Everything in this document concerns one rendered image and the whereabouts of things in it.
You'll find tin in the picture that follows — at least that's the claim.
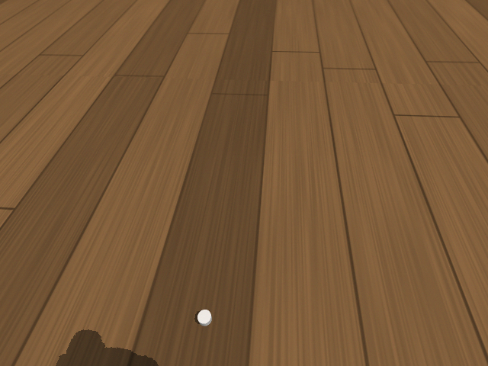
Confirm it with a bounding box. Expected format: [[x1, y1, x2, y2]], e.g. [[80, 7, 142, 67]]
[[197, 310, 212, 326]]

